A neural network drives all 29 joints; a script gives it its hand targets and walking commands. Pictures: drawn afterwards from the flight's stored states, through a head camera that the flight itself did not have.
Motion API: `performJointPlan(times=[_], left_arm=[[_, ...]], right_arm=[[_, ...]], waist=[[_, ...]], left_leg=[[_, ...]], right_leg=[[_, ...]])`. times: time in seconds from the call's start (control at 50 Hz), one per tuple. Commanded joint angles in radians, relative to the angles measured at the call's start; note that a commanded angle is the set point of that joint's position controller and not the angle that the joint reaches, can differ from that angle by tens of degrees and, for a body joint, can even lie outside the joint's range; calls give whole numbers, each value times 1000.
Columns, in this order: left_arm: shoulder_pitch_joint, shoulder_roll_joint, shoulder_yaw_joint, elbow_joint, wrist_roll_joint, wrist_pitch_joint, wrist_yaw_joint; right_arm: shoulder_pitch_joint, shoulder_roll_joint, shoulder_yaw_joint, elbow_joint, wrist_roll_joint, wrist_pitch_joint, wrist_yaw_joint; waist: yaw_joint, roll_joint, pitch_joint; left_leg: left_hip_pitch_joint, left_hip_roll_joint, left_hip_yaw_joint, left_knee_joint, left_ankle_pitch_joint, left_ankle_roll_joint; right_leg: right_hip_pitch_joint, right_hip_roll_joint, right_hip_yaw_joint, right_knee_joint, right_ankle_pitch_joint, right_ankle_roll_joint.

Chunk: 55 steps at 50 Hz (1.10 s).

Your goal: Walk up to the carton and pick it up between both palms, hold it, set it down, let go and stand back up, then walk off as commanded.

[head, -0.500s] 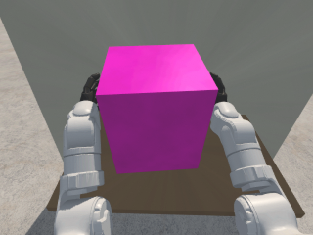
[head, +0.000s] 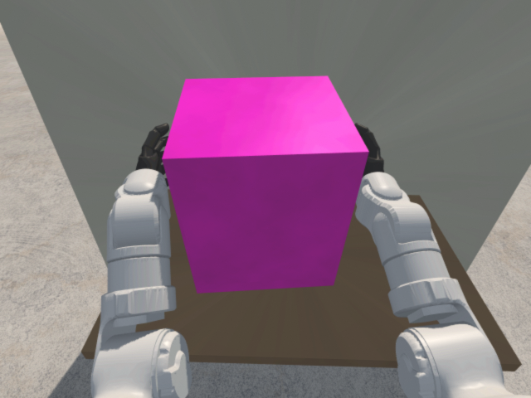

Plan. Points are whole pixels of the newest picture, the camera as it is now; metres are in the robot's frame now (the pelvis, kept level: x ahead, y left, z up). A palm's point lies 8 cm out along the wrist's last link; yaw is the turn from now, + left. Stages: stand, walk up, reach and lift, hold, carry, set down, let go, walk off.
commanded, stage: hold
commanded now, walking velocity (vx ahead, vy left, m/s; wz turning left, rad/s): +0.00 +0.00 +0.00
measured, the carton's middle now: (261, 185) +0.39 +0.00 +0.19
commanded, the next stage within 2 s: set down in 1.60 s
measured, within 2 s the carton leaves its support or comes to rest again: neither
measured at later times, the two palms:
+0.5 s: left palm (154, 178) +0.37 +0.15 +0.23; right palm (369, 177) +0.36 -0.15 +0.22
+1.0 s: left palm (151, 178) +0.37 +0.16 +0.23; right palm (366, 176) +0.36 -0.15 +0.22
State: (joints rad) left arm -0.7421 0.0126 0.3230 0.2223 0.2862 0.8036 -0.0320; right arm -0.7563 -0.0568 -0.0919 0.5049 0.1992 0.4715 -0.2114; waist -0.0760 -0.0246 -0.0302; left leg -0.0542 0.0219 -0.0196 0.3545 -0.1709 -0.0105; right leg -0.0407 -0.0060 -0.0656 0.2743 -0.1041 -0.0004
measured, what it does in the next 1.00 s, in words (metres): stands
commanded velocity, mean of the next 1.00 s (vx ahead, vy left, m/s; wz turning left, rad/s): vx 0.00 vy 0.00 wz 0.00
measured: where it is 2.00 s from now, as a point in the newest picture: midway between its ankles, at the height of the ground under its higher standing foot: outside the picture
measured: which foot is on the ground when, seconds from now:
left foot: down 0.00-1.00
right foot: down 0.00-1.00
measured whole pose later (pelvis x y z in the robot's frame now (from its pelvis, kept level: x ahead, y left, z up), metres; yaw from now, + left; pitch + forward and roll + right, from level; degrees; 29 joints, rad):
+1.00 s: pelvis +0.00 +0.00 +0.00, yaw +0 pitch -7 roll -1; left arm -0.74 0.01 0.32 0.21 0.29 0.81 -0.04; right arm -0.76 -0.06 -0.09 0.50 0.21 0.48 -0.22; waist -0.08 -0.03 -0.03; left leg -0.06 0.02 -0.02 0.36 -0.17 -0.01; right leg -0.04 -0.01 -0.06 0.27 -0.10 0.00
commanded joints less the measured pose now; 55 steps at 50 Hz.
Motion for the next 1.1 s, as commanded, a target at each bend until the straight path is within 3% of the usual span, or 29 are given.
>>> performJointPlan(times=[0.0, 0.06, 0.14, 0.2, 0.24, 0.28, 0.3, 0.34, 0.36, 0.48, 0.52, 0.58, 0.64, 0.7, 0.78, 0.88, 0.94, 0.96, 1.0, 1.02, 1.08], left_arm=[[-702, -545, -417, -119, -166, -78, -155], [-713, -556, -465, -197, -188, -80, -148], [-701, -553, -462, -166, -179, -75, -147], [-706, -561, -462, -185, -172, -69, -147], [-711, -566, -478, -187, -190, -71, -148], [-697, -548, -456, -181, -178, -73, -151], [-720, -571, -496, -218, -194, -77, -146], [-717, -564, -481, -211, -185, -75, -141], [-713, -572, -504, -213, -197, -76, -138], [-676, -533, -398, -125, -140, -62, -154], [-695, -544, -430, -180, -159, -69, -157], [-722, -560, -467, -159, -193, -86, -144], [-694, -529, -441, -142, -186, -82, -145], [-679, -520, -410, -120, -158, -74, -157], [-715, -552, -445, -161, -184, -80, -158], [-724, -538, -431, -136, -170, -77, -153], [-719, -552, -454, -194, -178, -78, -151], [-715, -551, -455, -163, -174, -74, -150], [-704, -560, -462, -189, -175, -73, -152], [-715, -569, -465, -166, -186, -72, -152], [-692, -558, -461, -188, -177, -73, -144]], right_arm=[[-928, 551, 358, -320, 127, -69, 138], [-898, 552, 371, -341, 151, -72, 137], [-919, 547, 377, -352, 146, -70, 135], [-882, 533, 360, -322, 143, -64, 143], [-895, 525, 352, -342, 138, -67, 144], [-909, 549, 372, -363, 146, -68, 137], [-903, 541, 368, -359, 148, -69, 138], [-905, 543, 379, -369, 154, -69, 139], [-914, 538, 379, -396, 154, -72, 140], [-910, 544, 358, -299, 133, -65, 149], [-903, 556, 365, -336, 137, -72, 143], [-954, 559, 374, -371, 141, -85, 140], [-925, 550, 376, -354, 130, -70, 132], [-901, 548, 369, -324, 127, -62, 136], [-927, 561, 369, -358, 138, -71, 133], [-914, 550, 363, -312, 136, -63, 136], [-913, 553, 380, -368, 151, -69, 135], [-908, 534, 357, -335, 136, -63, 135], [-888, 543, 364, -340, 147, -65, 136], [-891, 526, 345, -333, 138, -62, 141], [-902, 543, 372, -353, 150, -69, 145]], waist=[[-4, 47, -388], [-12, 74, -448], [-8, 60, -419], [-12, 82, -396], [-29, 78, -407], [-12, 56, -421], [-26, 87, -441], [-8, 92, -450], [-14, 96, -448], [22, 44, -367], [-1, 56, -421], [-12, 65, -468], [-8, 31, -419], [2, 38, -375], [-10, 42, -417], [-12, 66, -401], [-7, 74, -452], [-20, 82, -409], [-15, 81, -417], [-30, 79, -397], [-12, 66, -433]], left_leg=[[-25, -77, 43, -62, 149, 6], [20, -70, 40, -38, 250, -10], [2, -73, 37, -39, 227, -11], [7, -65, 37, -51, 204, -19], [11, -64, 31, -47, 217, -21], [10, -74, 41, -41, 233, -9], [21, -70, 37, -36, 258, -21], [28, -70, 39, -30, 266, -19], [26, -70, 36, -28, 271, -24], [-36, -69, 48, -70, 126, 13], [-13, -77, 52, -49, 201, 0], [7, -73, 42, -36, 224, -4], [0, -80, 46, -42, 186, 10], [-27, -77, 48, -64, 138, 10], [-3, -71, 42, -48, 199, 4], [-14, -74, 40, -53, 175, -1], [10, -74, 42, -43, 223, -9], [2, -72, 40, -52, 198, -14], [7, -69, 43, -42, 236, -16], [0, -62, 33, -50, 207, -18], [15, -69, 37, -41, 237, -15]], right_leg=[[213, 66, 13, -8, 72, 16], [224, 77, 9, 8, 135, 15], [221, 77, 8, 5, 117, 11], [200, 79, 7, -1, 77, 2], [196, 80, 9, 0, 94, 3], [225, 73, 12, 0, 133, 14], [214, 79, 9, 6, 139, 11], [216, 75, 12, 7, 138, 9], [215, 80, 10, 7, 134, 10], [206, 67, 15, -5, 51, 14], [239, 70, 9, 9, 123, 17], [215, 76, 13, 1, 126, 17], [220, 65, 14, -9, 130, 25], [215, 66, 18, -12, 75, 15], [215, 68, 12, 2, 125, 18], [212, 71, 11, -4, 82, 14], [233, 73, 11, 3, 124, 13], [216, 72, 12, -4, 99, 10], [227, 76, 11, 1, 123, 9], [206, 78, 9, -2, 94, 6], [226, 79, 10, 6, 120, 11]])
